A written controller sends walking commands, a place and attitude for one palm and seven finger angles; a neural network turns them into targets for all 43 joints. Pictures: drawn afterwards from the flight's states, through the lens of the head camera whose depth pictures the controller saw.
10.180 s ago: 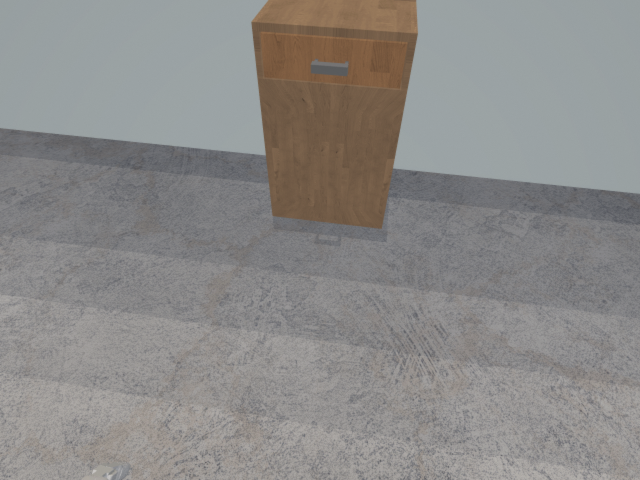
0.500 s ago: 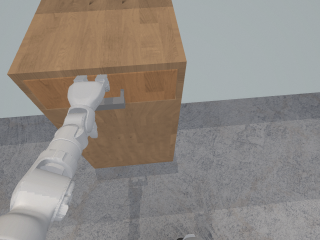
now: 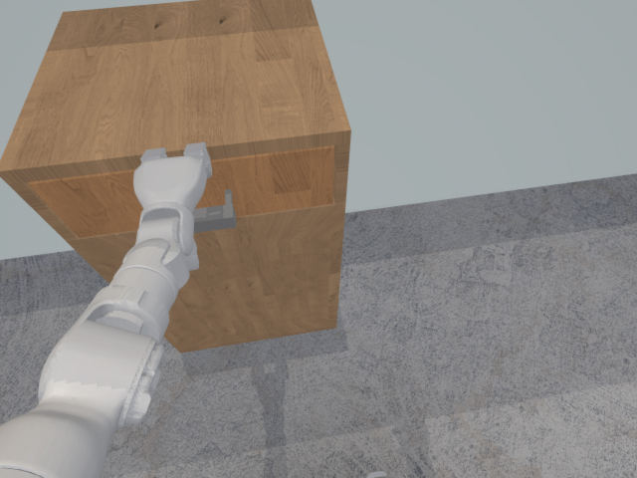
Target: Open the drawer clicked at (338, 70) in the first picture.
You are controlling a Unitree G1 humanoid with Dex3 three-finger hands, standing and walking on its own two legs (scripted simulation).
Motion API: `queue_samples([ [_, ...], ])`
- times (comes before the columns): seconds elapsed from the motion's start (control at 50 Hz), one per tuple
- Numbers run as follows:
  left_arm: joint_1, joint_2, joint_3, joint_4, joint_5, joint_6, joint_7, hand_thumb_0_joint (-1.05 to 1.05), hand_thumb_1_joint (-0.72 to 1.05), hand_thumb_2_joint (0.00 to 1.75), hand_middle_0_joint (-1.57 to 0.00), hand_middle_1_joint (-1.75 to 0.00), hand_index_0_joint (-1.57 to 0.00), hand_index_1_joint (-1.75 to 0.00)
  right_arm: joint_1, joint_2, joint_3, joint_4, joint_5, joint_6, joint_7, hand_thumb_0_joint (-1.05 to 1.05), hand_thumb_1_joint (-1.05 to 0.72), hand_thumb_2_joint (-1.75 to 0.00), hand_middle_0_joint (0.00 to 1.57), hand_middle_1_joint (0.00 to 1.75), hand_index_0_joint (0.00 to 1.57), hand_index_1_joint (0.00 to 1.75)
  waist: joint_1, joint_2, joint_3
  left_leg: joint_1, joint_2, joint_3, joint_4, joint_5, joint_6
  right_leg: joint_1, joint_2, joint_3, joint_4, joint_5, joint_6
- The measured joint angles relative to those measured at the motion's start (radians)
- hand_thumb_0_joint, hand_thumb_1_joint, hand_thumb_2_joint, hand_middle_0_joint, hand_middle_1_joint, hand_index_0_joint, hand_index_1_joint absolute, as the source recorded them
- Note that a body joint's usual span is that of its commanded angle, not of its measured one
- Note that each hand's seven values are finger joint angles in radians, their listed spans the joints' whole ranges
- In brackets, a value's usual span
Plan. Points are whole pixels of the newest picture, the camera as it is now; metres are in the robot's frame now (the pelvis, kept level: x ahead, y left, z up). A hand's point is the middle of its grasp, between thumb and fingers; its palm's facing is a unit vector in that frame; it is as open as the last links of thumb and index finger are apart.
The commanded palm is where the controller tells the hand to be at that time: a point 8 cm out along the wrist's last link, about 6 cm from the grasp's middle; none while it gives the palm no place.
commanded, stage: move the hooked fingers above the handle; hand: left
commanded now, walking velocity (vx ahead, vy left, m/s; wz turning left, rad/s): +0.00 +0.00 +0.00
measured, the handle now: (198, 209) +0.52 +0.17 -0.03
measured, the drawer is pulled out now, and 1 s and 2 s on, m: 0.00 0.00 0.00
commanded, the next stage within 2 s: none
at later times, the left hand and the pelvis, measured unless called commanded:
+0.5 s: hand (192, 206) +0.48 +0.16 +0.03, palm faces -0.02 -0.01 -1.00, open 13.5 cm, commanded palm +0.45 +0.17 +0.09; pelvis +0.01 -0.01 +0.00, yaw +1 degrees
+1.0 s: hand (196, 205) +0.48 +0.15 +0.03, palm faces +0.02 -0.03 -1.00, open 13.8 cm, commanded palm +0.45 +0.17 +0.09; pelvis +0.01 -0.01 +0.00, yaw +1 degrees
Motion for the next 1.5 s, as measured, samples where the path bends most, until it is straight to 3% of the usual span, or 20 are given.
queue_samples([
  [0.12,0.046,0.026,-0.017,-0.046,0.000,-0.054,0.000,0.00,-0.49,0.30,-0.33,-1.20,-0.32,-1.21,0.032,-0.026,-0.033,0.003,-0.008,-0.024,0.001,0.00,-0.91,-0.90,0.20,0.30,0.20,0.30,0.014,0.000,0.006,-0.024,0.000,-0.013,0.020,-0.007,-0.003,-0.016,-0.001,-0.013,0.011,-0.007,-0.003],
  [0.24,0.050,0.000,-0.046,-0.091,-0.003,-0.092,0.037,0.00,-0.49,0.30,-0.32,-1.20,-0.32,-1.20,0.042,-0.039,-0.056,0.044,-0.020,-0.030,0.016,0.00,-0.91,-0.90,0.20,0.30,0.20,0.30,0.019,0.003,0.005,-0.044,-0.005,-0.036,0.043,-0.019,-0.005,-0.024,-0.008,-0.036,0.027,-0.024,-0.005],
  [0.36,0.037,-0.032,-0.021,-0.062,-0.001,-0.038,0.075,0.00,-0.49,0.30,-0.39,-1.24,-0.34,-1.22,0.026,-0.035,-0.052,0.060,-0.027,-0.012,0.031,0.00,-0.91,-0.90,0.20,0.30,0.20,0.30,0.015,0.015,-0.013,-0.038,-0.002,-0.034,0.040,-0.026,-0.008,-0.022,-0.005,-0.033,0.028,-0.031,-0.007],
  [0.52,0.041,-0.034,-0.008,-0.047,-0.014,0.015,0.029,0.00,-0.49,0.30,-0.36,-1.22,-0.36,-1.23,-0.003,-0.007,-0.027,0.037,-0.011,0.007,0.022,0.00,-0.91,-0.90,0.20,0.30,0.20,0.30,0.018,0.023,-0.006,0.016,0.005,-0.018,-0.006,-0.012,-0.012,0.018,0.005,-0.017,-0.003,-0.020,-0.011],
  [0.64,0.069,-0.005,0.006,-0.072,-0.009,-0.018,-0.004,0.00,-0.49,0.30,-0.33,-1.21,-0.34,-1.21,-0.007,-0.003,-0.019,0.013,-0.006,0.001,0.006,0.00,-0.91,-0.90,0.20,0.30,0.20,0.30,0.024,0.013,-0.003,0.038,0.010,-0.018,-0.025,-0.006,-0.019,0.037,0.010,-0.016,-0.016,-0.015,-0.018],
  [0.72,0.080,0.008,-0.021,-0.085,-0.004,-0.036,-0.007,0.00,-0.49,0.30,-0.33,-1.20,-0.33,-1.20,-0.003,-0.015,-0.029,0.010,-0.004,-0.011,0.004,0.00,-0.91,-0.90,0.20,0.30,0.20,0.30,0.032,0.009,0.001,0.032,0.009,-0.028,-0.019,-0.006,-0.021,0.036,0.008,-0.026,-0.013,-0.018,-0.021],
  [0.9,0.079,-0.020,-0.041,-0.120,-0.006,-0.077,0.021,0.00,-0.49,0.30,-0.32,-1.20,-0.32,-1.20,-0.009,-0.035,-0.051,0.035,-0.014,-0.016,0.008,0.00,-0.91,-0.90,0.20,0.30,0.20,0.30,0.032,0.004,0.004,0.013,0.004,-0.043,0.000,-0.013,-0.022,0.023,0.002,-0.041,0.001,-0.028,-0.021],
  [1.02,0.073,-0.028,-0.003,-0.100,0.005,-0.046,0.053,0.00,-0.49,0.30,-0.37,-1.24,-0.33,-1.21,-0.015,-0.028,-0.042,0.038,-0.017,-0.004,0.011,0.00,-0.91,-0.90,0.20,0.30,0.20,0.30,0.022,0.009,-0.008,0.014,0.008,-0.026,-0.005,-0.015,-0.021,0.016,0.007,-0.024,0.002,-0.026,-0.020],
  [1.18,0.095,-0.002,0.026,-0.090,-0.008,0.006,0.016,0.00,-0.49,0.30,-0.34,-1.22,-0.34,-1.22,-0.006,-0.011,-0.027,0.024,-0.005,0.008,0.005,0.00,-0.91,-0.90,0.20,0.30,0.20,0.30,0.025,0.017,-0.006,0.047,0.011,-0.008,-0.032,-0.003,-0.018,0.041,0.012,-0.006,-0.019,-0.012,-0.017],
  [1.26,0.109,0.019,-0.002,-0.095,-0.020,-0.009,-0.021,0.00,-0.49,0.30,-0.33,-1.21,-0.33,-1.21,0.005,-0.009,-0.028,0.023,0.002,-0.001,0.001,0.00,-0.91,-0.90,0.20,0.30,0.20,0.30,0.034,0.012,0.001,0.056,0.008,-0.017,-0.037,0.002,-0.018,0.055,0.009,-0.014,-0.027,-0.008,-0.016],
  [1.34,0.129,0.011,-0.043,-0.140,-0.025,-0.068,-0.040,0.00,-0.49,0.30,-0.33,-1.20,-0.32,-1.20,0.017,-0.015,-0.042,0.027,-0.003,-0.015,0.002,0.00,-0.91,-0.90,0.20,0.30,0.20,0.30,0.046,0.007,0.004,0.052,0.003,-0.032,-0.028,0.003,-0.016,0.060,0.002,-0.029,-0.027,-0.009,-0.015],
  [1.42,0.132,-0.017,-0.065,-0.169,-0.009,-0.121,-0.009,0.00,-0.49,0.30,-0.32,-1.20,-0.32,-1.20,0.012,-0.025,-0.053,0.039,-0.011,-0.022,0.006,0.00,-0.91,-0.90,0.20,0.30,0.20,0.30,0.049,0.005,0.000,0.038,-0.003,-0.040,-0.007,-0.004,-0.014,0.052,-0.005,-0.038,-0.011,-0.017,-0.013],
  [1.5,0.087,-0.034,-0.049,-0.130,0.018,-0.102,0.063,0.00,-0.49,0.30,-0.32,-1.20,-0.32,-1.20,-0.014,-0.028,-0.047,0.049,-0.016,-0.024,0.013,0.00,-0.91,-0.90,0.20,0.30,0.20,0.30,0.035,0.003,-0.002,0.013,-0.006,-0.036,0.013,-0.009,-0.011,0.025,-0.008,-0.034,0.012,-0.021,-0.011],
])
